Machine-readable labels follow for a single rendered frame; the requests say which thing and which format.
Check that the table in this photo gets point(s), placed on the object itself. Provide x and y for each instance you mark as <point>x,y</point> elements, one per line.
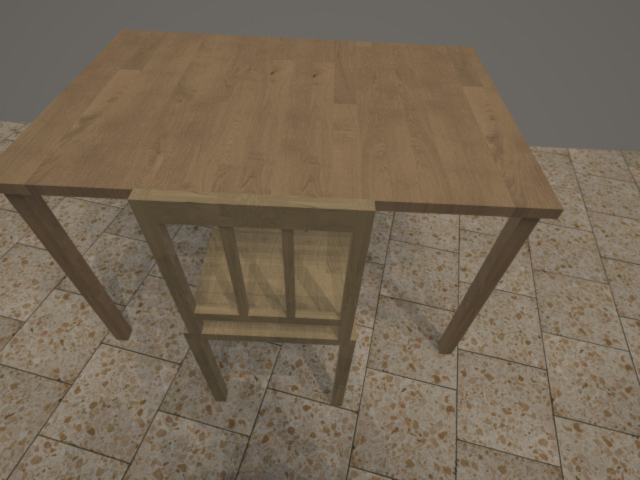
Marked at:
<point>417,128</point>

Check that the chair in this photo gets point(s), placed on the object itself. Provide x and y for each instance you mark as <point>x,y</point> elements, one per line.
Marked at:
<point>280,269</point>

